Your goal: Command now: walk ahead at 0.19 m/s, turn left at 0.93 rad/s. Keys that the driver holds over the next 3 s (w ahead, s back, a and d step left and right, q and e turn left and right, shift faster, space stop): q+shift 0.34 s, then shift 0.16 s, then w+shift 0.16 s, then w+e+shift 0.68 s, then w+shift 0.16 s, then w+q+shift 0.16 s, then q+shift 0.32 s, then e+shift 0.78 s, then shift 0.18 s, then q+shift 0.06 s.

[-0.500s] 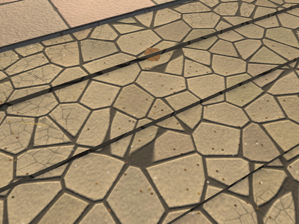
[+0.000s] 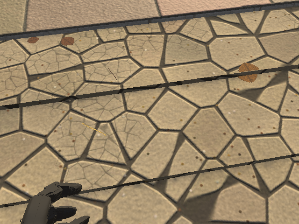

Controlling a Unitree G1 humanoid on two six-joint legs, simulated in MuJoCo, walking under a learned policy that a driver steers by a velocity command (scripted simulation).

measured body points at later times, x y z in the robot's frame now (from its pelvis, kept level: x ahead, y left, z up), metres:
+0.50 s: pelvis +0.14 -0.08 +0.01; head +0.19 -0.07 +0.46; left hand +0.12 +0.23 -0.09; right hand +0.42 -0.26 -0.09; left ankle +0.08 +0.03 -0.66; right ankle +0.23 -0.16 -0.73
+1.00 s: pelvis +0.27 +0.00 +0.00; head +0.26 +0.01 +0.45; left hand +0.28 +0.31 -0.10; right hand +0.42 -0.23 -0.11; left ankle +0.08 +0.01 -0.73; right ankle +0.41 -0.07 -0.64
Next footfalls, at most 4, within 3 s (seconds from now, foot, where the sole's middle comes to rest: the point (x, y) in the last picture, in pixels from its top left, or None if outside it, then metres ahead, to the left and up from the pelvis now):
0.22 right None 0.26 -0.15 -0.77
0.64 left None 0.12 0.03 -0.77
1.14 right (147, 180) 0.57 0.00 -0.73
1.52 left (104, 130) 0.84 0.19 -0.73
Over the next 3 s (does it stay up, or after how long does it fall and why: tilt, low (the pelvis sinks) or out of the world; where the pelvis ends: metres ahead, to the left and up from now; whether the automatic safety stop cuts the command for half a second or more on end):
stays up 1.14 0.07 0.08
